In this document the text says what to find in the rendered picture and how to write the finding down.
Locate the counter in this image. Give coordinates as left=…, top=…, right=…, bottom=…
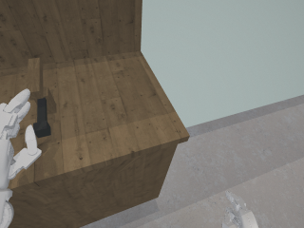
left=0, top=0, right=190, bottom=228

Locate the robot left forearm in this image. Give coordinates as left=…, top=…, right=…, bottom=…
left=0, top=188, right=14, bottom=228

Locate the tap lever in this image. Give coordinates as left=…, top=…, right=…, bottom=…
left=33, top=97, right=51, bottom=139

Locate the robot right hand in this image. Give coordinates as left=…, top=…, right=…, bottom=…
left=222, top=191, right=258, bottom=228

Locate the robot left hand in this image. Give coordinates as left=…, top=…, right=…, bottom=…
left=0, top=88, right=42, bottom=189

